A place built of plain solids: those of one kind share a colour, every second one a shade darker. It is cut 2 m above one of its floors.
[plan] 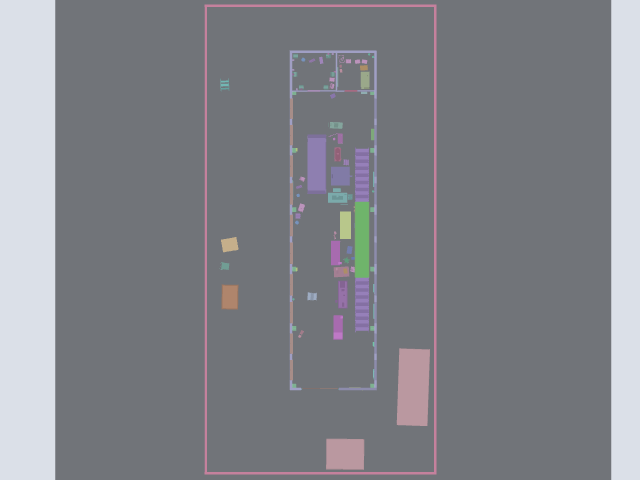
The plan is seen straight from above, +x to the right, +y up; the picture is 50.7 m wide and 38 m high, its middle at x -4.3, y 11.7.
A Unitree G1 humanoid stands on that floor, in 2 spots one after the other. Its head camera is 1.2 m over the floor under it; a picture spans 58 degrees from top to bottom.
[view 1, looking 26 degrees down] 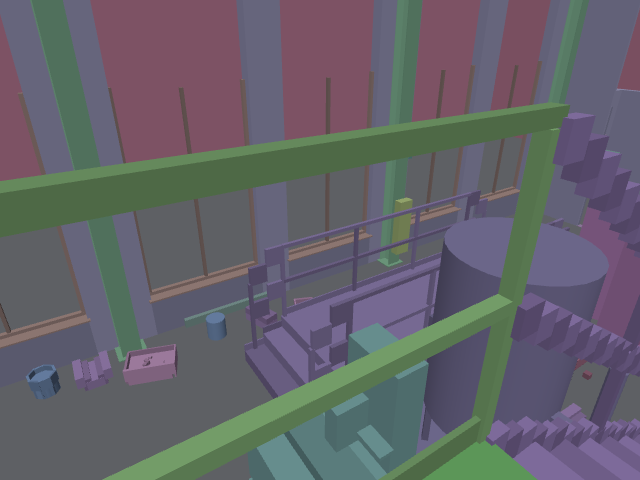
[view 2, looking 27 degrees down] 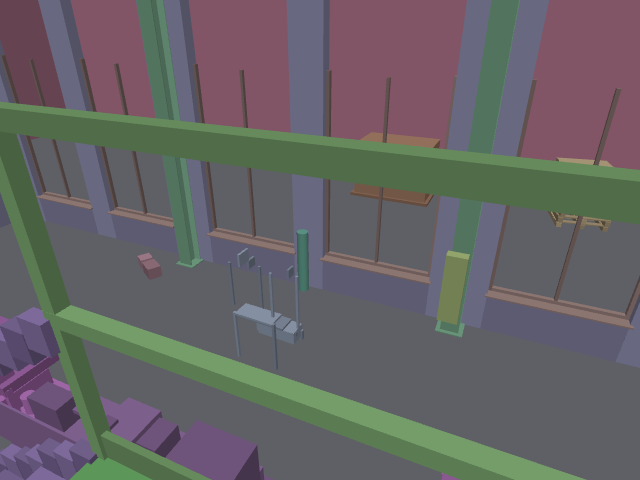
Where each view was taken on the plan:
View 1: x -0.97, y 13.72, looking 147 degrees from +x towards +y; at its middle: ground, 9.12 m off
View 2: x -0.97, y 9.72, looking -156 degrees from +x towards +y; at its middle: wall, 6.80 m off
